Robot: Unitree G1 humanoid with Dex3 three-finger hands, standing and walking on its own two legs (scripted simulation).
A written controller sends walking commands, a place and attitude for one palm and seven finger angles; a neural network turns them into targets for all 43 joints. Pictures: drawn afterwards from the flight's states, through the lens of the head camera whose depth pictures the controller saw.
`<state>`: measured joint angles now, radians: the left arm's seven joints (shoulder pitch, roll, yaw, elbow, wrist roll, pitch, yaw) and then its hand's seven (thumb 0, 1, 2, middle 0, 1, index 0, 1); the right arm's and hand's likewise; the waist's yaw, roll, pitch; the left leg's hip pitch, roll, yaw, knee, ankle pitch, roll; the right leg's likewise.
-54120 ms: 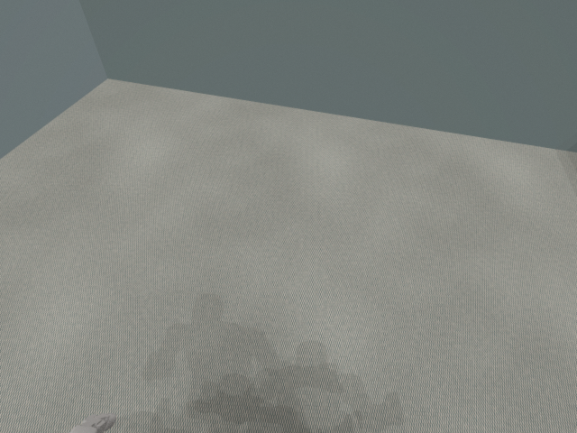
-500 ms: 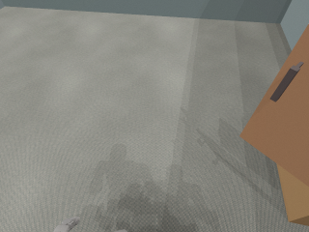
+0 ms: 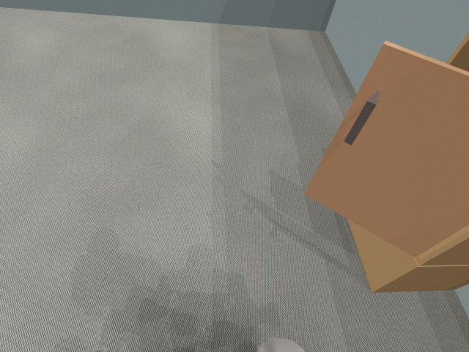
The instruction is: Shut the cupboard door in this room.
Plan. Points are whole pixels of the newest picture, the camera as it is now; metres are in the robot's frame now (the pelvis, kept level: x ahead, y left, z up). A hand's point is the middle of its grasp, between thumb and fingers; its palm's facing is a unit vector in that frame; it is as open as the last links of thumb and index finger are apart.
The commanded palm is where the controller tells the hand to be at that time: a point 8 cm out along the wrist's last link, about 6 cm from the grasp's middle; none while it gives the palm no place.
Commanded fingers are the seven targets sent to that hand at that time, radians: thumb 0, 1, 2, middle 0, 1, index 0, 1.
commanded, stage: turn to face it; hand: left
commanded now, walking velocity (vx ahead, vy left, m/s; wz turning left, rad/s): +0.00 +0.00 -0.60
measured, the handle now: (362, 118) +0.66 -0.28 +0.02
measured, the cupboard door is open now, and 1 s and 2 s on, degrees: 53 53 53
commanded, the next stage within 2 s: take the last steps up to it in 0.76 s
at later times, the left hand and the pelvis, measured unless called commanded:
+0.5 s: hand (153, 349) +0.14 +0.15 -0.17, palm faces -0.26 -0.94 -0.23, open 7.4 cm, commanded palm none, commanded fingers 0.00 0.90 0.90 -0.20 -0.30 -0.20 -0.30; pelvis +0.00 -0.02 -0.01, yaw -17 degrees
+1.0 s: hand (172, 338) +0.16 +0.12 -0.16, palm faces -0.42 -0.87 -0.25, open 7.3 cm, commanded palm none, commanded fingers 0.00 0.90 0.90 -0.20 -0.30 -0.20 -0.30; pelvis +0.01 -0.03 -0.01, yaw -26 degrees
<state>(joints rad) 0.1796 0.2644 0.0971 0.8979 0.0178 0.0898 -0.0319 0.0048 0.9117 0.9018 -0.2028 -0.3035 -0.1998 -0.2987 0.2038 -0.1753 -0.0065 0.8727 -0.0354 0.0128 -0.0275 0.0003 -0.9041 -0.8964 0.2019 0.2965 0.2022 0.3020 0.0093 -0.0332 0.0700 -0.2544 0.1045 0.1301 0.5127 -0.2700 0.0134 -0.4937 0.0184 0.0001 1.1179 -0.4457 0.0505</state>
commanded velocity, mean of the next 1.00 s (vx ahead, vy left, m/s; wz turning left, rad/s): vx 0.05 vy -0.02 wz -0.38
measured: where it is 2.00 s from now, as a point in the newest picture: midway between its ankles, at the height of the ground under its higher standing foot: outside the picture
